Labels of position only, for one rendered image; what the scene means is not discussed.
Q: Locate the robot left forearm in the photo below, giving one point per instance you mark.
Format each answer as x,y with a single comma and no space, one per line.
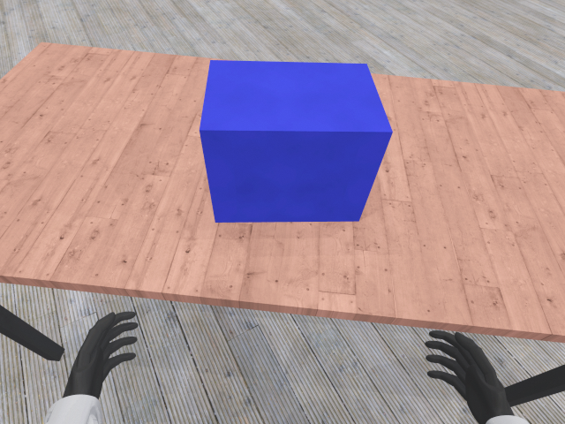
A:
75,409

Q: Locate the left robot hand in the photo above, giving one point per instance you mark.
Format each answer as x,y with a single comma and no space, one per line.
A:
93,364

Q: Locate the table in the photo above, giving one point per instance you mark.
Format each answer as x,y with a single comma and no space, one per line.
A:
103,188

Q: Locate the carton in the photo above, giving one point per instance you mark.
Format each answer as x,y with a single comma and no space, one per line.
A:
291,141

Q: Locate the right robot hand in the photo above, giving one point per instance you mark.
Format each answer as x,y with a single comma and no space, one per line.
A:
476,379

